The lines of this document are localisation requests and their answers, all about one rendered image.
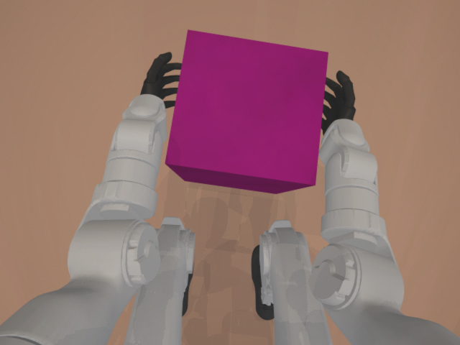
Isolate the left robot forearm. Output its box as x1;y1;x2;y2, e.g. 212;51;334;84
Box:
68;94;167;273

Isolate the robot left thigh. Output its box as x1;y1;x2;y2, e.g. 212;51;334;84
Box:
124;224;196;345

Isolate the right robot upper arm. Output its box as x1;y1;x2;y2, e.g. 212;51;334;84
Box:
308;242;460;345

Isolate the carton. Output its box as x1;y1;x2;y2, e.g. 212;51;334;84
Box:
165;29;328;194

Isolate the robot right thigh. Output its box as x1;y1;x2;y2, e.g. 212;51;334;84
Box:
259;227;333;345

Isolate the right robot forearm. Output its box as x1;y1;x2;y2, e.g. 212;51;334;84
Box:
318;119;399;269

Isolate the left robot upper arm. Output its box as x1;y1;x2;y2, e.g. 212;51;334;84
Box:
0;219;161;345

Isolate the left robot hand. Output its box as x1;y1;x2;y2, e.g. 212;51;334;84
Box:
140;52;182;109

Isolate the right robot hand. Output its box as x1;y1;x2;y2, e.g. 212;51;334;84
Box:
321;70;356;135

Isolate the robot thigh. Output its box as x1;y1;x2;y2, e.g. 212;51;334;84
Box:
124;224;196;345
259;227;333;345

